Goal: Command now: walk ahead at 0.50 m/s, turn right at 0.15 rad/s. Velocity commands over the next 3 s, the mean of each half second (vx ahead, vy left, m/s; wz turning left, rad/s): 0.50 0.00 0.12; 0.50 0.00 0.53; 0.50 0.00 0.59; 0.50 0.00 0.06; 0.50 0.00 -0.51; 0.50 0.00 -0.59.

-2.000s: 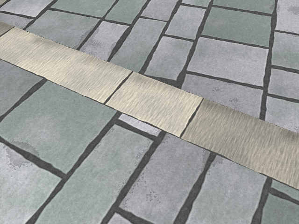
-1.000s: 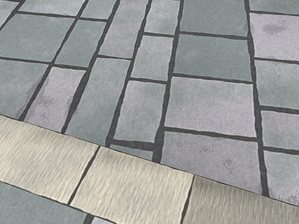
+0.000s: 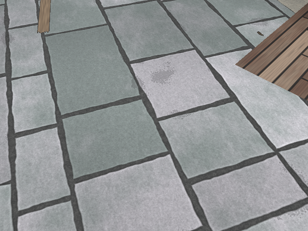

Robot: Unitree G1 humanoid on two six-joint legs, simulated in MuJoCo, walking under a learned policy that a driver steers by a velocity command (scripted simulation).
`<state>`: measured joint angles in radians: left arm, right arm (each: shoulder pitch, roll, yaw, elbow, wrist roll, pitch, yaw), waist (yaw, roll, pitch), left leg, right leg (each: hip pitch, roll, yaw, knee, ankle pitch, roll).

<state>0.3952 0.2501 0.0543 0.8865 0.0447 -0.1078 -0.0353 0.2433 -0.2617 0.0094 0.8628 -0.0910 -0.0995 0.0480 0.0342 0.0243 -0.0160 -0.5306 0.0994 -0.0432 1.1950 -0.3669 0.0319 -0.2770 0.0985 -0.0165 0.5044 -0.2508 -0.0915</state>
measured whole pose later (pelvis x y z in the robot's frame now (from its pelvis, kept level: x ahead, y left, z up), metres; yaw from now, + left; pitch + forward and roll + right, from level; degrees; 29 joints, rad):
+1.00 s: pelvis +0.59 +0.08 -0.12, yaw +25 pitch +3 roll -1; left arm 0.30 0.23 0.08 0.83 0.01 -0.09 0.01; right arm 0.21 -0.30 -0.10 0.74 0.02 -0.01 -0.01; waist 0.04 0.05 -0.02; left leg -0.69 0.05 -0.07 1.04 -0.21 0.02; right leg -0.19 0.00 -0.09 0.35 -0.21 -0.02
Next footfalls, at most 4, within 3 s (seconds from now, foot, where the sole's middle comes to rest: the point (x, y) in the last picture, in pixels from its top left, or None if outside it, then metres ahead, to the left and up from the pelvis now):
0.36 left None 0.39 0.18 -0.91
0.74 right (168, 214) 0.65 -0.02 -0.91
1.26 left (98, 189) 0.78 0.35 -0.91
1.74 right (99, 137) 1.12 0.40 -0.91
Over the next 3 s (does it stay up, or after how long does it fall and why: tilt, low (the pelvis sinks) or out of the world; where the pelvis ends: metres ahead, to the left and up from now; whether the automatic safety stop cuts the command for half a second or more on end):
stays up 1.49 0.64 -0.12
